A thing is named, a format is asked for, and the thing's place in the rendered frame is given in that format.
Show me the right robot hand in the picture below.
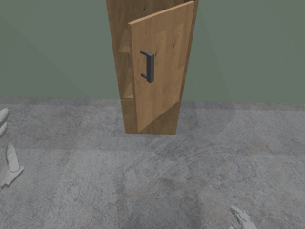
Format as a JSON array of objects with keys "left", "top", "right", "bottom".
[{"left": 229, "top": 205, "right": 257, "bottom": 229}]

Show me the cupboard door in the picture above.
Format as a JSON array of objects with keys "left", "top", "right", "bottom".
[{"left": 128, "top": 0, "right": 195, "bottom": 133}]

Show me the handle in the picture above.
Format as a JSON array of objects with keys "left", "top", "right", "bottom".
[{"left": 140, "top": 50, "right": 155, "bottom": 83}]

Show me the left robot hand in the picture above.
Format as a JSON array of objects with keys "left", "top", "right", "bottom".
[{"left": 0, "top": 108, "right": 24, "bottom": 191}]

